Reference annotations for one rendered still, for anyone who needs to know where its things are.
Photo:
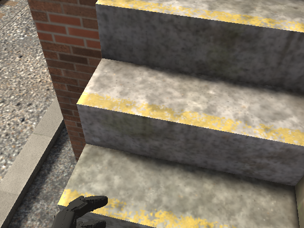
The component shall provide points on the robot left hand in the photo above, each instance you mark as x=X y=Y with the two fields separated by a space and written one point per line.
x=76 y=209

